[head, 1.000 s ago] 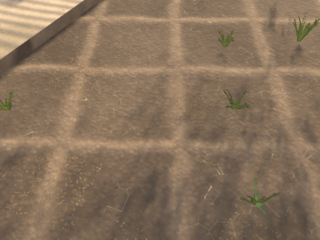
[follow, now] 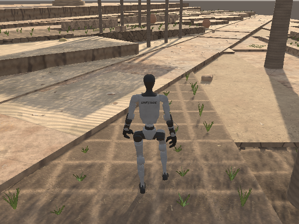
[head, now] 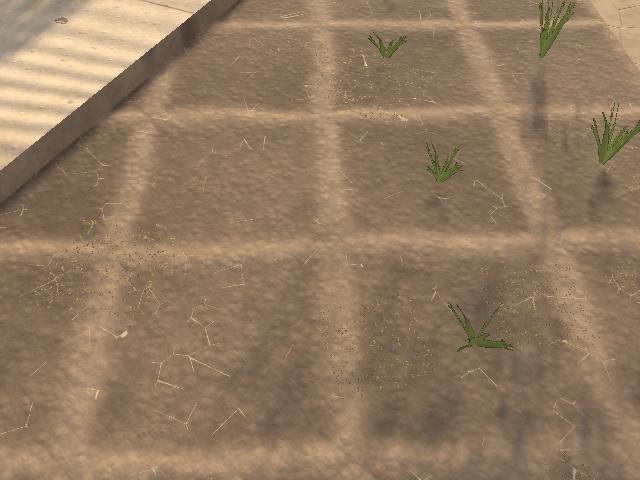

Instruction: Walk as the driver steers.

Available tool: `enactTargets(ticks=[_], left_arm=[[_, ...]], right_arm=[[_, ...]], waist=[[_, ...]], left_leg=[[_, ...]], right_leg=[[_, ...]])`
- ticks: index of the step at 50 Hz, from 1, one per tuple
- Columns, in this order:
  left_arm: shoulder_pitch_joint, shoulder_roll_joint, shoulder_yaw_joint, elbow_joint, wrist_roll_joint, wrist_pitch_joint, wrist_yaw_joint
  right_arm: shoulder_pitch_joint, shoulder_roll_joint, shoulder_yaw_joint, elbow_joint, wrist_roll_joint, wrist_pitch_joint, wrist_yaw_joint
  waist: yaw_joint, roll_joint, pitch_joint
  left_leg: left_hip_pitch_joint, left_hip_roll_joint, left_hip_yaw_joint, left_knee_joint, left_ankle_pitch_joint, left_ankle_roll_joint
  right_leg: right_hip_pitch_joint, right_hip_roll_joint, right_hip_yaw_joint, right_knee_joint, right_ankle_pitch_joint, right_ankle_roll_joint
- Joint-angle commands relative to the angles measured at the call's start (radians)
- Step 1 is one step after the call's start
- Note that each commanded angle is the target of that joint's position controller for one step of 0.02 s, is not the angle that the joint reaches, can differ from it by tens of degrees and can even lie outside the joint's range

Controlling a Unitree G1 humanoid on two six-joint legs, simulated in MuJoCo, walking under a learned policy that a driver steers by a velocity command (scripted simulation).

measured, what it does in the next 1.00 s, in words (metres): walks ahead: right foot, then left foot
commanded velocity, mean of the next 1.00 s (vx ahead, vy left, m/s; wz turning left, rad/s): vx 0.50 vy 0.00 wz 0.00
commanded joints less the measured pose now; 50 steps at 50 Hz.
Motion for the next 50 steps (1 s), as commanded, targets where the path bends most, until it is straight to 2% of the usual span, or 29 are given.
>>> enactTargets(ticks=[1, 6, 9, 11, 12, 13, 14, 15, 16, 17, 18, 19, 20, 22, 25, 27, 31, 36, 39, 40, 41, 42, 43, 44, 45, 46, 47, 49, 50], left_arm=[[-0.016, 0.032, 0.006, -0.051, 0.005, -0.006, -0.002], [-0.191, 0.024, -0.004, -0.099, -0.010, -0.014, -0.026], [-0.243, 0.038, -0.004, -0.132, -0.014, -0.024, -0.048], [-0.198, 0.064, 0.005, -0.131, -0.014, -0.032, -0.056], [-0.117, 0.090, 0.020, -0.112, -0.013, -0.035, -0.056], [0.057, 0.138, 0.047, -0.057, -0.012, -0.036, -0.051], [0.262, 0.227, 0.071, -0.016, 0.000, -0.034, -0.041], [0.322, 0.287, 0.082, 0.007, 0.011, -0.028, -0.047], [0.304, 0.183, 0.055, -0.001, 0.006, -0.030, -0.048], [0.207, 0.139, 0.040, -0.019, 0.001, -0.031, -0.045], [0.115, 0.117, 0.030, -0.039, 0.002, -0.030, -0.046], [0.065, 0.093, 0.024, -0.046, 0.009, -0.030, -0.050], [0.048, 0.064, 0.014, -0.041, 0.016, -0.032, -0.054], [0.075, 0.066, 0.016, -0.016, 0.014, -0.037, -0.057], [0.121, 0.107, 0.027, 0.012, 0.014, -0.035, -0.041], [0.153, 0.111, 0.027, 0.025, 0.011, -0.026, -0.029], [0.207, 0.126, 0.028, 0.049, 0.002, -0.019, -0.017], [0.276, 0.133, 0.035, 0.095, -0.006, -0.001, -0.011], [0.255, 0.151, 0.044, 0.100, -0.010, 0.012, -0.005], [0.232, 0.161, 0.047, 0.095, -0.009, 0.016, -0.004], [0.211, 0.153, 0.043, 0.090, -0.007, 0.021, -0.004], [0.203, 0.125, 0.031, 0.075, 0.002, 0.023, -0.005], [0.313, 0.022, -0.001, 0.064, 0.008, 0.006, -0.015], [0.316, 0.012, -0.008, 0.076, -0.002, -0.021, -0.021], [0.227, 0.109, 0.018, 0.052, -0.030, -0.038, -0.025], [0.150, 0.128, 0.021, 0.026, -0.038, -0.044, -0.022], [0.110, 0.121, 0.026, 0.020, -0.024, -0.039, -0.013], [0.147, 0.083, 0.033, 0.030, -0.010, -0.010, -0.005], [0.166, 0.060, 0.031, 0.036, -0.009, 0.002, -0.004]], right_arm=[[-0.028, -0.142, -0.023, -0.060, 0.006, -0.010, -0.021], [0.072, -0.169, -0.029, -0.030, 0.023, 0.004, -0.029], [0.100, -0.172, -0.035, -0.014, 0.024, 0.020, -0.033], [0.081, -0.187, -0.041, -0.016, 0.024, 0.031, -0.036], [0.055, -0.193, -0.042, -0.023, 0.022, 0.036, -0.036], [0.040, -0.171, -0.034, -0.032, 0.014, 0.041, -0.035], [0.042, -0.134, -0.015, -0.062, -0.004, 0.038, -0.034], [0.170, 0.008, 0.023, -0.062, 0.006, 0.012, -0.022], [0.127, -0.102, 0.000, -0.049, 0.031, -0.014, -0.018], [0.026, -0.163, -0.017, -0.083, 0.050, -0.028, -0.015], [-0.033, -0.164, -0.019, -0.096, 0.045, -0.030, -0.022], [-0.063, -0.153, -0.026, -0.103, 0.030, -0.024, -0.029], [-0.045, -0.136, -0.029, -0.100, 0.024, -0.009, -0.030], [-0.014, -0.091, -0.027, -0.093, 0.023, 0.016, -0.032], [-0.101, -0.094, -0.033, -0.126, 0.013, 0.030, -0.036], [-0.180, -0.089, -0.035, -0.152, 0.009, 0.029, -0.035], [-0.319, -0.073, -0.028, -0.189, 0.015, 0.020, -0.024], [-0.445, -0.077, -0.023, -0.237, 0.026, 0.010, 0.000], [-0.420, -0.103, -0.031, -0.245, 0.027, -0.001, 0.015], [-0.361, -0.124, -0.042, -0.231, 0.026, -0.004, 0.015], [-0.230, -0.157, -0.062, -0.191, 0.024, -0.004, 0.011], [-0.039, -0.216, -0.088, -0.137, 0.019, -0.004, 0.002], [0.106, -0.315, -0.113, -0.110, 0.000, 0.003, -0.004], [0.116, -0.265, -0.094, -0.105, 0.008, 0.005, -0.001], [0.039, -0.205, -0.075, -0.114, 0.017, 0.002, 0.000], [-0.057, -0.169, -0.063, -0.138, 0.017, 0.002, -0.001], [-0.130, -0.136, -0.052, -0.149, 0.009, 0.000, 0.003], [-0.171, -0.098, -0.041, -0.143, -0.005, -0.006, 0.010], [-0.157, -0.102, -0.042, -0.132, -0.003, -0.008, 0.010]], waist=[[0.030, 0.076, 0.067], [-0.035, 0.086, 0.090], [-0.036, 0.094, 0.103], [0.002, 0.114, 0.074], [0.053, 0.125, 0.024], [0.132, 0.113, -0.079], [0.196, 0.004, -0.243], [0.127, -0.274, -0.363], [0.153, -0.182, -0.348], [0.136, -0.125, -0.202], [0.103, -0.029, -0.131], [0.074, 0.008, -0.076], [0.041, -0.006, -0.060], [0.018, -0.018, -0.038], [0.023, -0.002, 0.013], [0.041, -0.003, 0.031], [0.083, -0.012, 0.061], [0.115, -0.018, 0.105], [0.079, -0.035, 0.080], [0.042, -0.050, 0.041], [-0.027, -0.046, -0.034], [-0.100, -0.007, -0.159], [-0.082, 0.212, -0.319], [-0.079, 0.301, -0.396], [-0.071, 0.236, -0.259], [-0.042, 0.168, -0.152], [-0.009, 0.097, -0.077], [0.051, 0.130, -0.037], [0.060, 0.131, -0.028]], left_leg=[[-0.081, 0.271, -0.175, -0.158, 0.156, 0.150], [0.049, 0.289, -0.153, -0.129, 0.122, 0.124], [0.158, 0.338, -0.170, -0.070, 0.145, 0.113], [0.190, 0.352, -0.171, -0.002, 0.268, 0.094], [0.183, 0.331, -0.148, 0.093, 0.440, 0.078], [0.129, 0.274, -0.104, 0.291, 0.555, 0.052], [-0.085, 0.206, -0.047, 0.625, 0.331, 0.013], [-0.491, 0.017, -0.061, 0.960, -0.329, -0.048], [-0.602, 0.063, -0.204, 1.092, -0.401, -0.028], [-0.659, 0.117, -0.184, 1.104, -0.315, -0.011], [-0.616, 0.171, -0.155, 1.062, -0.218, -0.013], [-0.573, 0.202, -0.146, 1.000, -0.160, -0.018], [-0.514, 0.228, -0.151, 0.956, -0.124, -0.019], [-0.474, 0.234, -0.135, 0.902, -0.097, -0.030], [-0.563, 0.244, -0.126, 0.779, 0.006, -0.055], [-0.606, 0.242, -0.120, 0.662, 0.102, -0.066], [-0.568, 0.206, -0.085, 0.436, 0.251, -0.067], [-0.592, 0.184, -0.079, 0.308, 0.200, -0.044], [-0.506, 0.159, -0.061, 0.265, 0.096, -0.008], [-0.400, 0.128, -0.035, 0.255, 0.072, 0.007], [-0.220, 0.091, -0.004, 0.241, 0.076, 0.030], [0.071, 0.149, -0.072, 0.271, 0.099, 0.073], [0.491, 0.414, -0.498, 0.236, -0.027, 0.223], [0.553, 0.495, -0.808, 0.065, -0.113, 0.266], [0.441, 0.459, -0.693, 0.048, -0.158, 0.210], [0.281, 0.427, -0.547, 0.028, -0.103, 0.173], [0.123, 0.386, -0.441, -0.009, -0.027, 0.154], [-0.036, 0.325, -0.324, -0.072, 0.038, 0.132], [-0.068, 0.313, -0.290, -0.095, 0.064, 0.140]], right_leg=[[-0.001, -0.012, -0.006, -0.192, 0.165, 0.016], [0.032, 0.042, -0.045, -0.439, 0.216, 0.021], [0.019, 0.055, -0.040, -0.507, 0.126, -0.008], [0.113, 0.082, -0.058, -0.542, 0.048, -0.037], [0.239, 0.116, -0.087, -0.559, 0.029, -0.057], [0.466, 0.140, -0.101, -0.564, 0.041, -0.088], [0.793, -0.047, 0.113, -0.547, 0.060, -0.161], [1.116, -0.257, 0.601, -0.679, -0.129, -0.316], [1.101, -0.246, 0.680, -0.744, -0.195, -0.291], [0.968, -0.215, 0.514, -0.753, -0.121, -0.242], [0.816, -0.177, 0.382, -0.777, 0.001, -0.217], [0.695, -0.139, 0.298, -0.809, 0.079, -0.204], [0.626, -0.104, 0.231, -0.842, 0.111, -0.192], [0.566, -0.079, 0.165, -0.886, 0.166, -0.202], [0.562, -0.075, 0.105, -0.924, 0.219, -0.209], [0.584, -0.067, 0.078, -0.936, 0.213, -0.197], [0.606, -0.041, 0.020, -0.951, 0.162, -0.166], [0.748, -0.097, 0.023, -0.902, 0.152, -0.159], [0.804, -0.124, 0.025, -0.824, 0.279, -0.137], [0.800, -0.114, 0.012, -0.758, 0.431, -0.125], [0.768, -0.072, -0.023, -0.609, 0.575, -0.104], [0.619, -0.015, -0.063, -0.367, 0.506, -0.070], [0.202, 0.138, -0.110, 0.049, 0.103, 0.006], [0.036, 0.208, 0.036, 0.237, -0.450, 0.007], [-0.056, 0.141, 0.078, 0.315, -0.414, -0.017], [-0.058, 0.082, 0.041, 0.285, -0.318, -0.030], [-0.012, 0.040, 0.021, 0.220, -0.234, -0.029], [0.110, -0.004, 0.027, 0.129, -0.155, -0.027], [0.130, -0.007, 0.018, 0.106, -0.141, -0.022]])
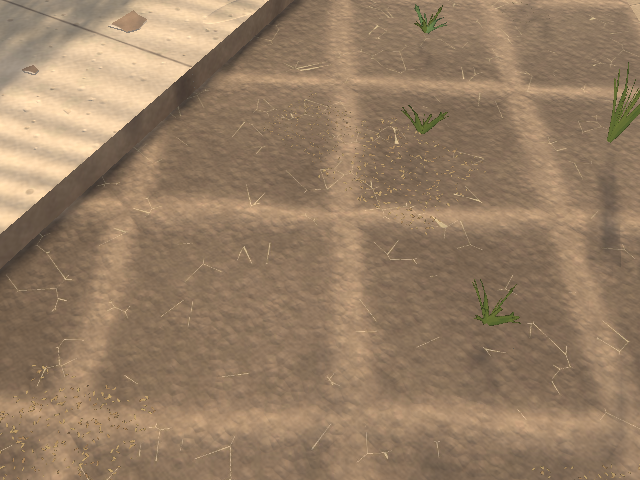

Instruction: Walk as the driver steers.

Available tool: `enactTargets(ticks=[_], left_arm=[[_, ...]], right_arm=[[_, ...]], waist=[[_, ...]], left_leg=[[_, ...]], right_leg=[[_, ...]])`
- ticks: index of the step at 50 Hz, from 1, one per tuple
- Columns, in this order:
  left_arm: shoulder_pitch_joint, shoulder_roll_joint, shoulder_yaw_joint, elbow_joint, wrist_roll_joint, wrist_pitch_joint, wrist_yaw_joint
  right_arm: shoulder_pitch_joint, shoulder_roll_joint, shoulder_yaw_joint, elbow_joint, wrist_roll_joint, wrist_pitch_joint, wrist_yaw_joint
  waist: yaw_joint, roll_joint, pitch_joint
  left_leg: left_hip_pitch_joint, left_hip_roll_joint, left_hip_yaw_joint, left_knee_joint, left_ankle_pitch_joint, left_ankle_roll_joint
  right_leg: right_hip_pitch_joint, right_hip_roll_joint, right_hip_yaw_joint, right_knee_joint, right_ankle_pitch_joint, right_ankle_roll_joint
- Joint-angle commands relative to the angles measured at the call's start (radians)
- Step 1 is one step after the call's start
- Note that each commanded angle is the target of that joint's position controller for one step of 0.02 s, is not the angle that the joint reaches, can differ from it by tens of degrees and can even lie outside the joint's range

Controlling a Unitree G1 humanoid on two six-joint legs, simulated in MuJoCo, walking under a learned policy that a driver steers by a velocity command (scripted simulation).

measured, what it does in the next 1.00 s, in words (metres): walks ahead, turning left: right foot, then left foot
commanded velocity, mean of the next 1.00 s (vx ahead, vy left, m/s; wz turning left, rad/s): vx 0.50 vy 0.00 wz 0.25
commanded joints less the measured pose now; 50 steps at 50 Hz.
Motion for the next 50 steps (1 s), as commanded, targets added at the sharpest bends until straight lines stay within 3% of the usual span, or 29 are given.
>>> enactTargets(ticks=[1, 3, 5, 9, 15, 18, 19, 20, 21, 22, 23, 24, 25, 26, 28, 29, 32, 37, 41, 43, 46, 47, 48, 49, 50], left_arm=[[0.066, 0.043, 0.020, -0.038, 0.005, 0.014, 0.009], [-0.004, 0.054, 0.026, -0.064, 0.012, 0.020, 0.013], [-0.079, 0.052, 0.027, -0.088, 0.018, 0.018, 0.011], [-0.210, 0.027, 0.018, -0.123, 0.013, 0.010, -0.003], [-0.366, 0.027, 0.004, -0.183, 0.001, -0.004, -0.036], [-0.316, 0.062, 0.014, -0.184, -0.001, -0.014, -0.049], [-0.236, 0.088, 0.028, -0.164, 0.003, -0.017, -0.046], [-0.065, 0.135, 0.054, -0.112, 0.006, -0.018, -0.039], [0.132, 0.217, 0.077, -0.075, 0.022, -0.019, -0.027], [0.184, 0.277, 0.086, -0.055, 0.026, -0.015, -0.030], [0.178, 0.172, 0.059, -0.060, 0.022, -0.015, -0.027], [0.085, 0.129, 0.045, -0.075, 0.019, -0.019, -0.022], [0.001, 0.099, 0.033, -0.090, 0.022, -0.021, -0.022], [-0.050, 0.067, 0.025, -0.091, 0.025, -0.024, -0.025], [-0.077, 0.038, 0.019, -0.076, 0.038, -0.029, -0.027], [-0.069, 0.045, 0.022, -0.066, 0.038, -0.032, -0.025], [-0.050, 0.084, 0.034, -0.047, 0.043, -0.035, -0.009], [-0.023, 0.107, 0.038, -0.035, 0.039, -0.024, 0.014], [0.057, 0.128, 0.046, -0.011, 0.026, -0.005, 0.023], [0.074, 0.141, 0.052, -0.004, 0.017, 0.010, 0.022], [0.035, 0.182, 0.065, -0.020, 0.004, 0.027, 0.027], [0.018, 0.196, 0.068, -0.026, 0.001, 0.035, 0.029], [-0.010, 0.202, 0.066, -0.035, -0.004, 0.040, 0.029], [-0.009, 0.187, 0.059, -0.053, 0.008, 0.035, 0.030], [0.081, 0.013, 0.010, -0.104, 0.045, 0.005, 0.011]], right_arm=[[0.010, -0.097, -0.016, -0.028, -0.004, -0.019, -0.002], [0.047, -0.127, -0.022, -0.012, -0.004, -0.020, -0.015], [0.086, -0.133, -0.022, 0.003, -0.001, -0.014, -0.028], [0.144, -0.140, -0.020, 0.022, 0.008, -0.005, -0.040], [0.235, -0.154, -0.028, 0.073, 0.017, 0.019, -0.046], [0.208, -0.173, -0.037, 0.075, 0.020, 0.031, -0.051], [0.188, -0.176, -0.038, 0.070, 0.023, 0.034, -0.050], [0.170, -0.155, -0.029, 0.063, 0.021, 0.038, -0.048], [0.169, -0.120, -0.012, 0.034, 0.005, 0.036, -0.045], [0.303, 0.028, 0.029, 0.034, 0.012, 0.014, -0.036], [0.244, -0.094, 0.000, 0.050, 0.041, -0.006, -0.034], [0.148, -0.148, -0.017, 0.017, 0.060, -0.014, -0.035], [0.100, -0.141, -0.019, 0.009, 0.056, -0.012, -0.043], [0.081, -0.127, -0.027, 0.009, 0.043, -0.002, -0.050], [0.129, -0.077, -0.031, 0.021, 0.042, 0.029, -0.048], [0.137, -0.056, -0.030, 0.021, 0.043, 0.041, -0.048], [0.073, -0.057, -0.038, -0.013, 0.035, 0.060, -0.050], [-0.063, -0.047, -0.035, -0.065, 0.023, 0.053, -0.024], [-0.200, -0.029, -0.021, -0.130, 0.022, 0.053, 0.001], [-0.238, -0.031, -0.018, -0.163, 0.024, 0.054, 0.014], [-0.193, -0.073, -0.037, -0.189, 0.027, 0.059, 0.026], [-0.109, -0.104, -0.054, -0.177, 0.031, 0.060, 0.026], [0.039, -0.154, -0.082, -0.143, 0.033, 0.060, 0.020], [0.201, -0.243, -0.121, -0.103, 0.032, 0.066, -0.001], [0.186, -0.346, -0.132, -0.103, 0.037, 0.060, -0.010]], waist=[[0.033, 0.117, -0.044], [0.025, 0.095, -0.013], [0.007, 0.084, 0.001], [-0.032, 0.093, 0.026], [-0.076, 0.094, 0.076], [-0.026, 0.121, 0.038], [0.023, 0.130, -0.011], [0.104, 0.114, -0.110], [0.165, 0.009, -0.270], [0.096, -0.260, -0.412], [0.135, -0.158, -0.393], [0.120, -0.120, -0.238], [0.085, -0.045, -0.161], [0.058, -0.028, -0.097], [0.009, -0.058, -0.059], [-0.001, -0.051, -0.043], [-0.006, -0.024, 0.003], [0.022, -0.013, 0.038], [0.073, 0.008, 0.084], [0.077, 0.000, 0.092], [0.018, -0.051, 0.029], [-0.034, -0.067, -0.023], [-0.120, -0.055, -0.100], [-0.185, 0.034, -0.189], [-0.051, 0.298, -0.255]], left_leg=[[0.095, 0.255, -0.262, -0.284, 0.095, 0.166], [0.111, 0.257, -0.232, -0.306, 0.150, 0.174], [0.152, 0.254, -0.208, -0.311, 0.186, 0.164], [0.189, 0.225, -0.143, -0.319, 0.176, 0.130], [0.364, 0.287, -0.143, -0.254, 0.196, 0.127], [0.408, 0.308, -0.140, -0.162, 0.392, 0.102], [0.386, 0.288, -0.131, -0.068, 0.556, 0.088], [0.313, 0.232, -0.102, 0.118, 0.624, 0.062], [0.080, 0.162, -0.062, 0.437, 0.347, 0.026], [-0.307, -0.022, -0.077, 0.779, -0.371, -0.032], [-0.400, 0.020, -0.220, 0.902, -0.427, -0.019], [-0.458, 0.071, -0.201, 0.917, -0.342, -0.005], [-0.417, 0.124, -0.176, 0.876, -0.247, -0.006], [-0.376, 0.152, -0.172, 0.819, -0.190, -0.009], [-0.282, 0.181, -0.177, 0.766, -0.130, -0.006], [-0.279, 0.184, -0.174, 0.752, -0.118, -0.008], [-0.373, 0.185, -0.193, 0.675, -0.007, -0.020], [-0.399, 0.165, -0.138, 0.418, 0.206, -0.031], [-0.442, 0.155, -0.070, 0.288, 0.196, -0.014], [-0.451, 0.142, -0.038, 0.252, 0.126, 0.002], [-0.292, 0.063, 0.047, 0.236, -0.022, 0.050], [-0.176, 0.021, 0.073, 0.234, -0.065, 0.073], [0.036, -0.024, 0.079, 0.160, -0.010, 0.108], [0.339, 0.046, -0.088, 0.108, -0.005, 0.161], [0.658, 0.302, -0.641, 0.034, -0.098, 0.339]], right_leg=[[-0.109, -0.081, 0.036, -0.039, 0.090, 0.004], [-0.182, -0.088, 0.034, -0.129, 0.174, 0.024], [-0.242, -0.086, 0.031, -0.238, 0.272, 0.039], [-0.219, -0.052, -0.002, -0.463, 0.429, 0.041], [-0.248, -0.017, -0.021, -0.625, 0.357, 0.020], [-0.125, 0.020, -0.045, -0.666, 0.253, -0.021], [0.019, 0.055, -0.071, -0.684, 0.244, -0.039], [0.261, 0.070, -0.076, -0.694, 0.270, -0.068], [0.601, -0.121, 0.132, -0.664, 0.287, -0.134], [0.924, -0.363, 0.598, -0.780, 0.144, -0.286], [0.881, -0.342, 0.649, -0.846, 0.036, -0.257], [0.741, -0.312, 0.479, -0.865, 0.073, -0.201], [0.588, -0.274, 0.353, -0.898, 0.142, -0.169], [0.466, -0.238, 0.258, -0.939, 0.188, -0.147], [0.348, -0.194, 0.136, -1.002, 0.221, -0.127], [0.322, -0.190, 0.092, -1.021, 0.255, -0.131], [0.321, -0.193, -0.003, -1.052, 0.334, -0.134], [0.368, -0.170, -0.144, -1.067, 0.377, -0.103], [0.494, -0.206, -0.201, -1.039, 0.417, -0.097], [0.565, -0.227, -0.221, -0.993, 0.487, -0.090], [0.602, -0.234, -0.263, -0.831, 0.909, -0.061], [0.592, -0.226, -0.274, -0.703, 1.050, -0.049], [0.528, -0.193, -0.293, -0.504, 1.056, -0.020], [0.296, -0.147, -0.294, -0.203, 0.778, 0.031], [-0.162, 0.061, -0.201, 0.151, -0.206, 0.089]])
Over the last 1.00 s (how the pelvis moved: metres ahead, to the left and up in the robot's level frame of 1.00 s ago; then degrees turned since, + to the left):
0.56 0.00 -0.01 1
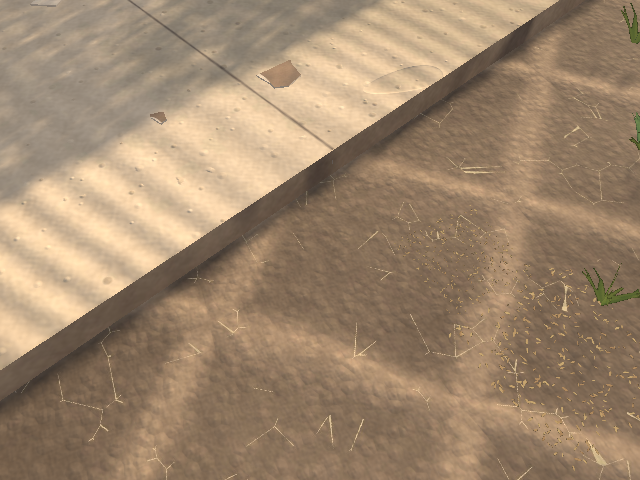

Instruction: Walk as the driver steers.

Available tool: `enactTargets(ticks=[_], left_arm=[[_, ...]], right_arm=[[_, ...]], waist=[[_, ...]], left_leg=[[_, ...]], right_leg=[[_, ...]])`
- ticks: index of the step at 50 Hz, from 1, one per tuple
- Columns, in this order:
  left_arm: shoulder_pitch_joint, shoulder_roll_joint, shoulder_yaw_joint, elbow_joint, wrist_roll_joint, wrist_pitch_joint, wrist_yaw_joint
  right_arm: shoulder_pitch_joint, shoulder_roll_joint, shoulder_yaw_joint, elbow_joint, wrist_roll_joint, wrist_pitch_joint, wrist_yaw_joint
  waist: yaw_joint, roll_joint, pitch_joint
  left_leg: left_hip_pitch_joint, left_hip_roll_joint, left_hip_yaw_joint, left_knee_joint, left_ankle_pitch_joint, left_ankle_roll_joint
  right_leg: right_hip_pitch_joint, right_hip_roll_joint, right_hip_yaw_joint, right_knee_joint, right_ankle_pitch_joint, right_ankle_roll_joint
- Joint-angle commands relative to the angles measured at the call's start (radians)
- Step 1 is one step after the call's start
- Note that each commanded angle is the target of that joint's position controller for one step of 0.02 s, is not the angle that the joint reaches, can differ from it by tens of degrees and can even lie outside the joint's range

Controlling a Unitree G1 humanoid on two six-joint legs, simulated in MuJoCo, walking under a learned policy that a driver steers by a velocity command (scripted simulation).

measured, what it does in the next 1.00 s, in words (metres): walks ahead, turning right: right foot, then left foot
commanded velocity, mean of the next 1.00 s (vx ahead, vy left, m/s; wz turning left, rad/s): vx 0.17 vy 0.00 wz -0.21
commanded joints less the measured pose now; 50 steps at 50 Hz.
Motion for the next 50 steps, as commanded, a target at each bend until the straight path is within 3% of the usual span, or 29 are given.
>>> enactTargets(ticks=[1, 2, 3, 4, 5, 9, 13, 16, 19, 21, 22, 23, 24, 25, 26, 27, 28, 30, 32, 35, 39, 42, 43, 44, 45, 46, 47, 48, 50], left_arm=[[-0.053, 0.077, -0.010, -0.158, -0.017, -0.088, -0.025], [-0.158, 0.120, 0.001, -0.186, -0.052, -0.112, -0.033], [-0.168, 0.117, -0.001, -0.184, -0.040, -0.121, -0.029], [-0.163, 0.125, 0.008, -0.169, -0.012, -0.117, -0.020], [-0.139, 0.138, 0.018, -0.165, -0.001, -0.102, -0.019], [-0.112, 0.086, 0.010, -0.152, 0.016, -0.052, -0.015], [-0.211, 0.053, -0.011, -0.165, 0.008, -0.048, -0.028], [-0.256, 0.071, -0.013, -0.174, -0.001, -0.048, -0.044], [-0.276, 0.113, -0.003, -0.198, 0.003, -0.047, -0.061], [-0.219, 0.138, 0.007, -0.198, 0.011, -0.050, -0.076], [-0.129, 0.155, 0.018, -0.177, 0.014, -0.053, -0.079], [-0.039, 0.215, 0.037, -0.169, 0.021, -0.054, -0.074], [-0.011, 0.287, 0.050, -0.189, 0.031, -0.044, -0.061], [-0.003, 0.241, 0.033, -0.194, 0.039, -0.030, -0.054], [-0.067, 0.201, 0.026, -0.228, 0.023, -0.018, -0.049], [-0.133, 0.168, 0.019, -0.253, 0.007, -0.003, -0.040], [-0.167, 0.149, 0.010, -0.265, -0.003, 0.011, -0.034], [-0.198, 0.162, 0.013, -0.280, 0.010, 0.032, -0.023], [-0.180, 0.185, 0.025, -0.291, 0.019, 0.043, -0.012], [-0.169, 0.204, 0.038, -0.307, 0.003, 0.051, 0.001], [-0.169, 0.199, 0.040, -0.327, 0.000, 0.069, 0.007], [-0.178, 0.186, 0.037, -0.343, -0.009, 0.085, 0.013], [-0.156, 0.154, 0.027, -0.347, -0.009, 0.088, 0.014], [-0.154, 0.102, 0.017, -0.381, -0.011, 0.082, 0.009], [-0.152, 0.158, 0.032, -0.387, 0.002, 0.064, 0.001], [-0.120, 0.210, 0.052, -0.362, 0.000, 0.062, -0.005], [-0.088, 0.208, 0.057, -0.333, -0.005, 0.072, -0.004], [-0.071, 0.189, 0.054, -0.318, -0.002, 0.084, 0.002], [-0.085, 0.145, 0.040, -0.330, -0.008, 0.097, -0.002]], right_arm=[[0.387, -0.280, -0.077, 0.009, -0.012, -0.013, -0.020], [0.355, -0.215, -0.060, 0.013, -0.022, -0.025, -0.020], [0.283, -0.172, -0.047, -0.001, -0.014, -0.034, -0.021], [0.199, -0.135, -0.036, -0.023, -0.012, -0.035, -0.021], [0.157, -0.112, -0.025, -0.041, -0.019, -0.037, -0.025], [0.161, -0.135, -0.019, -0.028, -0.034, -0.044, -0.048], [0.195, -0.132, -0.009, 0.005, -0.036, -0.034, -0.067], [0.205, -0.138, -0.003, 0.031, -0.047, -0.032, -0.072], [0.170, -0.153, -0.007, 0.040, -0.045, -0.018, -0.080], [0.146, -0.162, -0.011, 0.032, -0.032, 0.002, -0.094], [0.128, -0.162, -0.011, 0.021, -0.025, 0.012, -0.103], [0.137, -0.165, -0.009, 0.002, -0.034, 0.014, -0.108], [0.198, -0.120, 0.004, -0.029, -0.061, 0.005, -0.098], [0.236, -0.090, 0.020, -0.030, -0.054, -0.002, -0.081], [0.216, -0.140, 0.010, -0.022, -0.027, 0.000, -0.067], [0.160, -0.150, 0.007, -0.032, -0.017, 0.012, -0.069], [0.126, -0.147, 0.002, -0.033, -0.025, 0.027, -0.077], [0.113, -0.133, 0.000, -0.050, -0.039, 0.048, -0.091], [0.135, -0.100, 0.009, -0.045, -0.037, 0.045, -0.099], [0.127, -0.104, 0.011, -0.044, -0.032, 0.038, -0.102], [0.108, -0.121, 0.005, -0.056, -0.024, 0.026, -0.095], [0.178, -0.132, -0.004, -0.037, -0.020, 0.007, -0.080], [0.216, -0.185, -0.020, -0.034, -0.033, 0.005, -0.082], [0.198, -0.283, -0.042, -0.042, -0.064, 0.015, -0.088], [0.159, -0.252, -0.036, -0.066, -0.094, 0.014, -0.085], [0.104, -0.197, -0.020, -0.099, -0.086, 0.010, -0.091], [0.063, -0.166, -0.013, -0.109, -0.067, 0.009, -0.094], [0.049, -0.152, -0.008, -0.115, -0.048, 0.011, -0.097], [0.071, -0.152, -0.003, -0.112, -0.043, 0.019, -0.102]], waist=[[-0.134, 0.163, -0.410], [-0.149, 0.109, -0.278], [-0.105, 0.033, -0.202], [-0.058, -0.009, -0.147], [-0.022, -0.001, -0.132], [0.014, 0.006, -0.088], [-0.038, 0.057, -0.092], [-0.064, 0.064, -0.097], [-0.055, 0.076, -0.075], [-0.022, 0.079, -0.092], [0.023, 0.063, -0.127], [0.054, -0.014, -0.203], [0.009, -0.220, -0.303], [0.010, -0.286, -0.436], [0.016, -0.167, -0.401], [0.010, -0.074, -0.295], [-0.005, 0.003, -0.200], [-0.037, -0.054, -0.132], [-0.034, -0.124, -0.152], [-0.019, -0.138, -0.208], [-0.004, -0.173, -0.194], [-0.046, -0.178, -0.174], [-0.048, -0.114, -0.183], [-0.006, 0.170, -0.145], [-0.010, 0.279, -0.142], [0.007, 0.187, -0.145], [0.024, 0.126, -0.132], [0.022, 0.104, -0.123], [0.003, 0.111, -0.098]], left_leg=[[0.937, 0.347, -0.919, -0.346, -0.185, 0.321], [0.867, 0.319, -0.775, -0.362, -0.102, 0.258], [0.721, 0.275, -0.638, -0.353, -0.012, 0.217], [0.564, 0.234, -0.533, -0.360, 0.088, 0.187], [0.464, 0.209, -0.476, -0.381, 0.160, 0.176], [0.303, 0.174, -0.254, -0.391, 0.659, 0.146], [0.305, 0.102, -0.099, -0.388, 0.680, 0.050], [0.374, 0.138, -0.091, -0.379, 0.598, 0.029], [0.478, 0.189, -0.101, -0.298, 0.626, 0.034], [0.526, 0.199, -0.104, -0.172, 0.741, 0.020], [0.519, 0.169, -0.083, -0.049, 0.776, -0.009], [0.421, 0.098, -0.042, 0.167, 0.621, -0.066], [0.121, -0.064, -0.011, 0.526, -0.006, -0.148], [-0.071, -0.147, -0.145, 0.728, -0.517, -0.169], [-0.120, -0.072, -0.223, 0.785, -0.463, -0.157], [-0.147, -0.036, -0.202, 0.757, -0.394, -0.157], [-0.136, -0.004, -0.184, 0.669, -0.351, -0.161], [-0.029, 0.006, -0.153, 0.472, -0.283, -0.166], [0.027, -0.018, -0.133, 0.334, -0.254, -0.184], [0.074, -0.025, -0.150, 0.197, -0.177, -0.201], [0.110, -0.037, -0.160, 0.055, -0.156, -0.194], [0.254, -0.031, -0.138, -0.197, -0.053, -0.154], [0.360, 0.092, -0.226, -0.273, -0.050, -0.110], [0.412, 0.308, -0.475, -0.338, 0.025, 0.018], [0.351, 0.425, -0.619, -0.374, 0.156, 0.126], [0.341, 0.397, -0.539, -0.348, 0.210, 0.120], [0.339, 0.329, -0.425, -0.318, 0.236, 0.070], [0.359, 0.286, -0.354, -0.300, 0.244, 0.038], [0.353, 0.252, -0.257, -0.301, 0.304, 0.041]], right_leg=[[-0.772, 0.134, 0.320, 0.745, -0.105, -0.028], [-0.864, 0.080, 0.340, 0.727, -0.011, -0.060], [-0.828, 0.032, 0.340, 0.638, 0.083, -0.076], [-0.747, -0.001, 0.337, 0.551, 0.131, -0.071], [-0.667, -0.023, 0.344, 0.496, 0.162, -0.062], [-0.578, -0.023, 0.279, 0.323, 0.262, -0.009], [-0.506, 0.020, 0.235, 0.014, 0.582, -0.030], [-0.481, 0.044, 0.247, -0.089, 0.677, -0.050], [-0.544, 0.063, 0.254, -0.112, 0.517, -0.080], [-0.520, 0.095, 0.224, -0.145, 0.416, -0.105], [-0.421, 0.123, 0.207, -0.219, 0.481, -0.127], [-0.235, 0.055, 0.323, -0.235, 0.818, -0.184], [0.041, -0.161, 0.628, -0.200, 1.225, -0.345], [0.190, -0.279, 0.889, -0.277, 1.177, -0.486], [0.114, -0.244, 0.831, -0.302, 0.910, -0.445], [-0.007, -0.193, 0.741, -0.331, 0.703, -0.389], [-0.156, -0.153, 0.677, -0.373, 0.558, -0.344], [-0.342, -0.067, 0.615, -0.421, 0.386, -0.294], [-0.357, -0.031, 0.586, -0.422, 0.411, -0.287], [-0.324, -0.029, 0.609, -0.405, 0.358, -0.272], [-0.303, -0.024, 0.686, -0.395, 0.242, -0.243], [-0.337, 0.021, 0.696, -0.335, 0.230, -0.194], [-0.422, 0.070, 0.648, -0.243, 0.150, -0.147], [-0.627, 0.223, 0.451, -0.021, -0.021, -0.089], [-0.678, 0.221, 0.392, 0.235, -0.111, -0.047], [-0.665, 0.187, 0.417, 0.375, -0.055, -0.031], [-0.663, 0.180, 0.398, 0.434, 0.001, -0.015], [-0.680, 0.171, 0.385, 0.491, 0.050, 0.003], [-0.689, 0.157, 0.347, 0.538, 0.100, 0.032]])
Over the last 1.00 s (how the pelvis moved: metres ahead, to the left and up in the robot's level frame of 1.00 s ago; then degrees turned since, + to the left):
0.54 0.01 -0.03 17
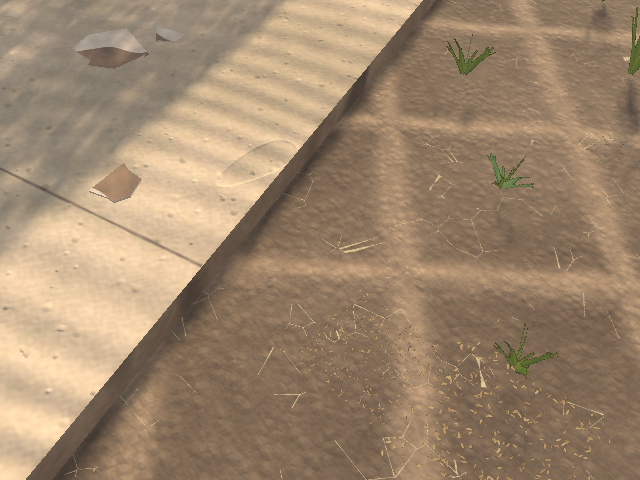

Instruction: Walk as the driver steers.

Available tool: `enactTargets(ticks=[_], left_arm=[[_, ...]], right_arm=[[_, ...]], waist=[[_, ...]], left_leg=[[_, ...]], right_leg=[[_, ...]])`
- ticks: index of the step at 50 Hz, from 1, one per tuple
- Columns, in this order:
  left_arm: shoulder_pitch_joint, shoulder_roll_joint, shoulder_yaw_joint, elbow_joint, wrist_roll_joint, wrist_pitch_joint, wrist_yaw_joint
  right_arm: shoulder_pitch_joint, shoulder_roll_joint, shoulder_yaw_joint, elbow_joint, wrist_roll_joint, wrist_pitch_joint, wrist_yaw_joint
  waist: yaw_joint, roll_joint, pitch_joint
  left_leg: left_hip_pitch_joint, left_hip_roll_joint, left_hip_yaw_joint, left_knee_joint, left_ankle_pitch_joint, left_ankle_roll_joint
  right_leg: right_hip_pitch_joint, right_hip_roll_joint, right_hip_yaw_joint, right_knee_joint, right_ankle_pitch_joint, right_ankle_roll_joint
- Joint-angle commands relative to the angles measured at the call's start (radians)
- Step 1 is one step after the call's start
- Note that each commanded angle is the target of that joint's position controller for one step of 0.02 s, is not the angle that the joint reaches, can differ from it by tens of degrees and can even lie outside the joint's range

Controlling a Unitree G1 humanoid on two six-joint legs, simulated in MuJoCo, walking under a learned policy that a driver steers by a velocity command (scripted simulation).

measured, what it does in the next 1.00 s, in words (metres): steps on the spot: right foot, then left foot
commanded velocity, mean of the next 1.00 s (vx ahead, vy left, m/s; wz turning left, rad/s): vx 0.00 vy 0.00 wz -0.18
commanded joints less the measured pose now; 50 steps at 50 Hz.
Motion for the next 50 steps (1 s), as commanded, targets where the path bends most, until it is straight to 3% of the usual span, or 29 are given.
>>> enactTargets(ticks=[1, 4, 7, 10, 13, 14, 15, 16, 17, 18, 20, 23, 27, 30, 32, 33, 34, 35, 36, 38, 39, 42, 44, 45, 46, 47, 48, 49, 50], left_arm=[[0.022, 0.048, 0.014, -0.063, -0.010, 0.006, -0.003], [-0.057, 0.026, 0.000, -0.117, -0.012, 0.004, -0.011], [-0.069, 0.017, -0.008, -0.143, -0.008, 0.004, -0.027], [-0.054, 0.039, 0.002, -0.152, -0.010, 0.013, -0.039], [0.017, 0.036, 0.014, -0.136, -0.011, 0.017, -0.049], [0.060, 0.060, 0.026, -0.121, -0.008, 0.016, -0.041], [0.101, 0.158, 0.054, -0.127, -0.009, 0.012, -0.026], [0.096, 0.241, 0.060, -0.157, 0.017, 0.001, -0.023], [0.131, 0.196, 0.051, -0.149, 0.038, -0.022, -0.032], [0.082, 0.171, 0.038, -0.141, 0.035, -0.036, -0.031], [-0.031, 0.103, 0.016, -0.149, 0.001, -0.036, -0.018], [-0.050, 0.082, 0.000, -0.143, 0.014, -0.031, -0.006], [-0.048, 0.066, -0.010, -0.122, 0.019, -0.030, 0.001], [-0.037, 0.026, -0.031, -0.089, 0.034, -0.036, -0.013], [-0.052, 0.028, -0.037, -0.070, 0.030, -0.041, -0.022], [-0.027, 0.031, -0.037, -0.055, 0.025, -0.045, -0.022], [-0.001, 0.037, -0.035, -0.049, 0.032, -0.051, -0.018], [0.050, 0.056, -0.026, -0.051, 0.044, -0.057, -0.016], [0.031, 0.042, -0.027, -0.058, 0.047, -0.057, -0.007], [-0.030, 0.038, -0.019, -0.069, 0.035, -0.045, 0.009], [-0.031, 0.027, -0.016, -0.073, 0.029, -0.035, 0.012], [-0.009, 0.009, -0.005, -0.083, 0.027, -0.029, 0.005], [0.022, 0.027, 0.010, -0.078, 0.028, -0.032, -0.002], [0.047, 0.050, 0.019, -0.071, 0.028, -0.032, -0.002], [0.058, 0.084, 0.027, -0.070, 0.029, -0.034, -0.003], [0.047, 0.078, 0.022, -0.083, 0.033, -0.044, 0.002], [0.052, 0.071, 0.016, -0.091, 0.036, -0.054, 0.006], [0.016, 0.073, 0.015, -0.098, 0.032, -0.060, 0.011], [-0.024, 0.085, 0.020, -0.097, 0.022, -0.062, 0.012]], right_arm=[[-0.059, -0.134, -0.026, -0.087, 0.006, -0.006, -0.012], [0.005, -0.164, -0.038, -0.078, 0.005, 0.008, -0.021], [-0.008, -0.204, -0.055, -0.088, 0.012, 0.013, -0.014], [-0.018, -0.219, -0.064, -0.090, 0.026, 0.011, 0.001], [-0.044, -0.215, -0.066, -0.083, 0.053, 0.009, 0.009], [0.005, -0.181, -0.058, -0.062, 0.050, 0.005, 0.013], [0.025, -0.127, -0.043, -0.073, 0.012, 0.002, 0.019], [-0.039, -0.089, -0.023, -0.139, -0.022, -0.002, 0.016], [-0.107, -0.145, -0.039, -0.150, 0.001, -0.006, 0.011], [-0.114, -0.166, -0.047, -0.145, 0.024, -0.003, 0.009], [-0.073, -0.173, -0.055, -0.107, 0.015, 0.010, -0.003], [-0.022, -0.141, -0.047, -0.089, 0.015, 0.013, 0.005], [-0.051, -0.094, -0.020, -0.096, 0.019, 0.014, 0.016], [-0.047, -0.092, -0.012, -0.091, 0.024, 0.014, 0.032], [-0.027, -0.094, -0.011, -0.089, 0.026, 0.010, 0.037], [-0.031, -0.110, -0.012, -0.095, 0.018, 0.008, 0.038], [-0.039, -0.157, -0.019, -0.111, 0.008, 0.004, 0.034], [-0.053, -0.227, -0.032, -0.129, 0.012, 0.003, 0.029], [-0.060, -0.225, -0.040, -0.119, 0.030, 0.004, 0.033], [-0.059, -0.170, -0.029, -0.130, 0.025, 0.001, 0.036], [-0.057, -0.171, -0.029, -0.139, 0.024, 0.000, 0.035], [-0.048, -0.176, -0.035, -0.166, 0.030, 0.004, 0.026], [-0.071, -0.159, -0.034, -0.198, 0.037, 0.013, 0.022], [-0.077, -0.139, -0.030, -0.213, 0.039, 0.017, 0.021], [-0.068, -0.127, -0.028, -0.225, 0.038, 0.021, 0.023], [-0.072, -0.141, -0.036, -0.233, 0.030, 0.026, 0.027], [-0.076, -0.162, -0.050, -0.234, 0.033, 0.032, 0.031], [-0.058, -0.152, -0.052, -0.224, 0.041, 0.041, 0.033], [-0.049, -0.130, -0.046, -0.220, 0.046, 0.049, 0.035]], waist=[[0.017, 0.183, -0.048], [-0.034, 0.222, -0.065], [-0.039, 0.240, -0.084], [-0.035, 0.254, -0.083], [0.015, 0.235, -0.085], [0.024, 0.173, -0.100], [0.015, -0.056, -0.124], [0.019, -0.278, -0.122], [0.094, -0.174, -0.195], [0.060, -0.133, -0.137], [0.010, -0.079, -0.101], [-0.014, -0.080, -0.131], [0.010, -0.093, -0.122], [0.029, -0.106, -0.101], [0.002, -0.086, -0.062], [-0.003, -0.061, -0.040], [0.016, -0.007, -0.044], [0.072, 0.110, -0.048], [0.069, 0.217, -0.048], [0.039, 0.239, -0.041], [0.037, 0.248, -0.036], [0.033, 0.209, -0.061], [0.036, 0.099, -0.063], [0.035, -0.006, -0.059], [0.029, -0.132, -0.051], [0.038, -0.174, -0.061], [0.043, -0.093, -0.059], [0.017, -0.032, -0.057], [0.001, -0.027, -0.039]], left_leg=[[0.159, 0.215, -0.136, -0.141, 0.365, 0.179], [0.254, 0.247, -0.112, -0.139, 0.379, 0.204], [0.220, 0.274, -0.064, -0.133, 0.395, 0.209], [0.194, 0.294, -0.037, -0.114, 0.389, 0.200], [0.160, 0.282, 0.012, -0.013, 0.345, 0.137], [0.086, 0.247, 0.065, 0.079, 0.262, 0.075], [-0.141, 0.155, 0.162, 0.335, -0.029, -0.022], [-0.417, 0.015, 0.123, 0.573, -0.472, -0.089], [-0.417, 0.012, -0.021, 0.724, -0.471, -0.088], [-0.428, 0.027, -0.044, 0.757, -0.383, -0.075], [-0.406, 0.046, -0.049, 0.699, -0.234, -0.075], [-0.286, 0.019, -0.021, 0.659, -0.128, -0.089], [-0.189, 0.035, -0.023, 0.403, -0.100, -0.083], [-0.039, 0.039, 0.000, 0.243, -0.100, -0.069], [0.058, 0.019, 0.025, 0.073, -0.005, -0.044], [0.090, 0.016, 0.015, -0.023, 0.098, -0.029], [0.118, 0.065, -0.056, -0.016, 0.283, -0.010], [0.115, 0.123, -0.125, 0.019, 0.418, 0.036], [0.038, 0.135, -0.180, -0.015, 0.292, 0.094], [-0.018, 0.158, -0.267, -0.067, 0.182, 0.123], [-0.029, 0.156, -0.285, -0.066, 0.177, 0.129], [-0.053, 0.130, -0.295, -0.023, 0.147, 0.123], [-0.126, 0.060, -0.215, 0.079, 0.094, 0.074], [-0.197, -0.001, -0.131, 0.188, 0.030, 0.032], [-0.268, -0.050, -0.043, 0.317, -0.092, -0.002], [-0.324, -0.024, -0.021, 0.522, -0.357, -0.025], [-0.368, -0.003, -0.056, 0.692, -0.411, -0.037], [-0.380, 0.020, -0.075, 0.742, -0.378, -0.045], [-0.381, 0.044, -0.073, 0.682, -0.319, -0.050]], right_leg=[[-0.109, -0.059, -0.040, 0.111, 0.047, 0.045], [-0.104, -0.100, -0.067, -0.045, 0.055, 0.066], [0.030, -0.125, -0.115, -0.196, 0.032, 0.050], [0.134, -0.113, -0.162, -0.326, 0.039, 0.016], [0.288, -0.084, -0.199, -0.595, 0.199, -0.054], [0.418, -0.072, -0.169, -0.692, 0.316, -0.087], [0.615, -0.255, 0.092, -0.713, 0.638, -0.156], [0.656, -0.490, 0.405, -0.681, 0.936, -0.364], [0.609, -0.500, 0.405, -0.716, 0.845, -0.439], [0.566, -0.431, 0.305, -0.722, 0.752, -0.381], [0.495, -0.338, 0.188, -0.716, 0.655, -0.280], [0.426, -0.297, 0.123, -0.722, 0.685, -0.275], [0.421, -0.292, 0.117, -0.723, 0.544, -0.269], [0.357, -0.299, 0.115, -0.732, 0.427, -0.271], [0.312, -0.284, 0.108, -0.715, 0.328, -0.245], [0.308, -0.258, 0.099, -0.702, 0.281, -0.207], [0.304, -0.219, 0.079, -0.658, 0.214, -0.158], [0.284, -0.145, 0.018, -0.600, 0.143, -0.113], [0.313, -0.082, -0.076, -0.559, 0.128, -0.068], [0.337, -0.074, -0.112, -0.485, 0.141, -0.049], [0.331, -0.072, -0.112, -0.473, 0.137, -0.054], [0.347, -0.085, -0.108, -0.489, 0.138, -0.081], [0.391, -0.151, -0.064, -0.574, 0.162, -0.114], [0.424, -0.231, 0.017, -0.649, 0.192, -0.158], [0.450, -0.382, 0.169, -0.733, 0.300, -0.243], [0.463, -0.512, 0.266, -0.759, 0.466, -0.332], [0.471, -0.550, 0.278, -0.755, 0.590, -0.374], [0.475, -0.524, 0.208, -0.739, 0.617, -0.351], [0.470, -0.477, 0.122, -0.738, 0.591, -0.306]])
Over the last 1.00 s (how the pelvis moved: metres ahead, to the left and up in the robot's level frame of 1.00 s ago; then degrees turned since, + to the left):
0.31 0.05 0.03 -17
